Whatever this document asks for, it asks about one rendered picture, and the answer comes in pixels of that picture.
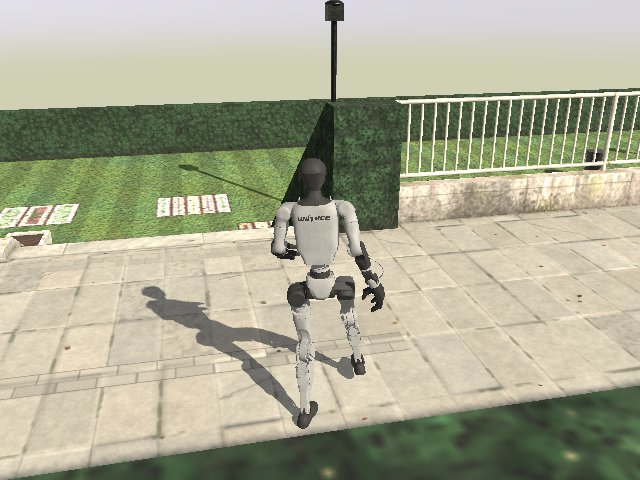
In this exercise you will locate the right robot upper arm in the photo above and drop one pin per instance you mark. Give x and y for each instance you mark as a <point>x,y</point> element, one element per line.
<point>351,226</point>

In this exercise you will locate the left robot forearm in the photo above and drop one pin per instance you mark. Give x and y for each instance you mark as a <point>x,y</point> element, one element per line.
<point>276,254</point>

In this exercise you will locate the right robot forearm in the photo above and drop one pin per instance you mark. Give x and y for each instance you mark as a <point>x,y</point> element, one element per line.
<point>366,268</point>

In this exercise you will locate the robot right hand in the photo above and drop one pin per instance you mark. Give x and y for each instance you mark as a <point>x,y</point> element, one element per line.
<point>379,296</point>

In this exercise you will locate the left robot upper arm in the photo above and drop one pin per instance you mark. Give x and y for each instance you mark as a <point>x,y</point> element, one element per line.
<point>283,214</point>

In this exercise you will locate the right robot thigh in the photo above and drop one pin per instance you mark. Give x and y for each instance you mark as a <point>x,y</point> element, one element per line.
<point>344,288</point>

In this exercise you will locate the robot left hand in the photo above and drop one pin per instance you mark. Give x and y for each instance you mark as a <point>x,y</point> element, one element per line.
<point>291,253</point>

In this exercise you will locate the left robot foot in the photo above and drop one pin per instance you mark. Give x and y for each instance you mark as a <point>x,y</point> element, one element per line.
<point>305,419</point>

